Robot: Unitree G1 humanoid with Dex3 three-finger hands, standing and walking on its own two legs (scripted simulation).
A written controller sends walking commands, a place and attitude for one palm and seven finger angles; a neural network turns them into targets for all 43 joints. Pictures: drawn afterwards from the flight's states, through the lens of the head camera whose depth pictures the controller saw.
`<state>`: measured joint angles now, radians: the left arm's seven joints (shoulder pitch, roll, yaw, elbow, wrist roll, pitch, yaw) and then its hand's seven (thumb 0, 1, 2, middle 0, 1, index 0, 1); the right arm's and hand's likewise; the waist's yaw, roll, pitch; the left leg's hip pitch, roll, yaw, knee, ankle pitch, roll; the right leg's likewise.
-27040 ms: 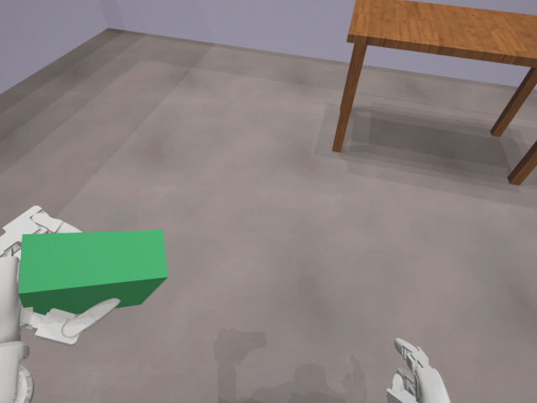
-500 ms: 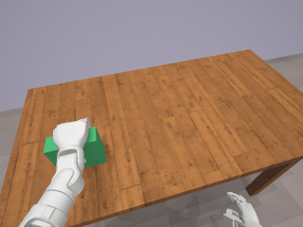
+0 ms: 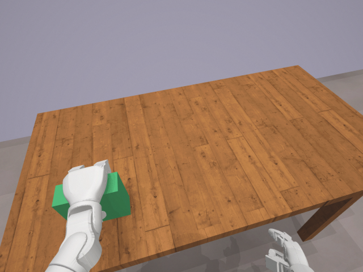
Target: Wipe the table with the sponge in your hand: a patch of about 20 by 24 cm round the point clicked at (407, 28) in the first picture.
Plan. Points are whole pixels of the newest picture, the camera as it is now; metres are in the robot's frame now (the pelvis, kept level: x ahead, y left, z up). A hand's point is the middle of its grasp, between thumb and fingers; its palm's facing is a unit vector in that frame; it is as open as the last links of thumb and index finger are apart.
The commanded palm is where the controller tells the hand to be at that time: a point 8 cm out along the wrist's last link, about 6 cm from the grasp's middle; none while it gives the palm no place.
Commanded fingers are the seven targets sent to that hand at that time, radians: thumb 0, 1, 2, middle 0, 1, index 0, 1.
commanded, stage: wipe back along the middle lane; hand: left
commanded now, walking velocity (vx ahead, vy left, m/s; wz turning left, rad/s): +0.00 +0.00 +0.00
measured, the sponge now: (98, 204) +0.27 +0.25 -0.03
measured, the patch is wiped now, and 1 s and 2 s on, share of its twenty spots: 0.70 0.85 0.90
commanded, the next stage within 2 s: slide across to the third lane in 0.44 s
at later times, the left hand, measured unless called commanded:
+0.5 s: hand (92, 219) +0.21 +0.22 +0.02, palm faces +0.02 -0.11 -0.99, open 9.8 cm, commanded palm +0.16 +0.21 +0.05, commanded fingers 0.00 0.10 1.30 -1.20 -1.60 -1.20 -1.60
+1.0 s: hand (110, 214) +0.23 +0.19 +0.02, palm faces -0.02 -0.08 -1.00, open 9.8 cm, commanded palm +0.19 +0.16 +0.07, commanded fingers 0.00 0.10 1.30 -1.20 -1.60 -1.20 -1.60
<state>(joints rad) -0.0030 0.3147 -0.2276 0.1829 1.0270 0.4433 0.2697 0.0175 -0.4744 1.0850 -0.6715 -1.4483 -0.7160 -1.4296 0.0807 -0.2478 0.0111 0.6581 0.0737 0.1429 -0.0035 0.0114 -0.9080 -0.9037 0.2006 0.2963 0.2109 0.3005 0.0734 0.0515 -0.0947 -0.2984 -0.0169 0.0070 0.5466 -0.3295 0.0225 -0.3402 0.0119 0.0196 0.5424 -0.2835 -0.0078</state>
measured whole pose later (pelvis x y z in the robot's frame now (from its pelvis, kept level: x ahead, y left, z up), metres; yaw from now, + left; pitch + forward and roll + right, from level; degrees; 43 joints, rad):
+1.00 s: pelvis -0.03 -0.01 +0.00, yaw +1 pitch +1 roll +0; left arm 0.03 0.27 -0.37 0.10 1.04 0.48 0.23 -0.02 -0.49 1.08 -0.69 -1.42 -0.77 -1.35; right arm 0.06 -0.25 -0.02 0.67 0.07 0.11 0.00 0.01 -0.91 -0.90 0.20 0.30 0.18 0.29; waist 0.11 0.07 -0.07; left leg -0.27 -0.02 -0.01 0.55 -0.30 0.01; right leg -0.32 0.01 0.01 0.57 -0.27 -0.02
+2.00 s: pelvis -0.03 -0.02 +0.00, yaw +0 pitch +2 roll +1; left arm -0.12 0.17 -0.42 0.28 1.04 0.52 0.24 -0.03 -0.53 1.11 -0.74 -1.40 -0.81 -1.31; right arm 0.02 -0.24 0.00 0.69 0.08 0.17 0.01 0.01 -0.91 -0.90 0.20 0.30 0.21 0.31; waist 0.10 0.05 -0.09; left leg -0.29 -0.01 -0.01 0.55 -0.29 0.00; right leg -0.35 0.02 0.01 0.57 -0.26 -0.04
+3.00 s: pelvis -0.03 -0.04 -0.01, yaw +0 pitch +10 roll +1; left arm -0.60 0.26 -0.18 0.89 1.01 0.35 0.28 0.01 -0.61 1.17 -0.79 -1.35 -0.84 -1.32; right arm 0.15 -0.26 0.00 0.74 0.07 0.13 -0.08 0.01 -0.91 -0.90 0.20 0.30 0.20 0.30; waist 0.00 0.04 -0.13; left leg -0.48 0.01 -0.03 0.58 -0.28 -0.01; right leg -0.53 0.06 0.01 0.59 -0.23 -0.05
